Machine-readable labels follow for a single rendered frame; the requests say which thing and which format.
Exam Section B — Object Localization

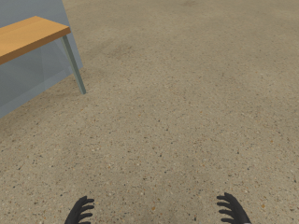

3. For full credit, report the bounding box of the robot right hand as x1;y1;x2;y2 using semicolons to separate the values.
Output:
216;192;251;224

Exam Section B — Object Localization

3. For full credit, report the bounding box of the robot left hand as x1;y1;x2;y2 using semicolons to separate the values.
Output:
64;195;94;224

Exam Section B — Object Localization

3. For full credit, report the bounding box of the table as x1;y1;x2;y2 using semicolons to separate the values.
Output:
0;16;87;95

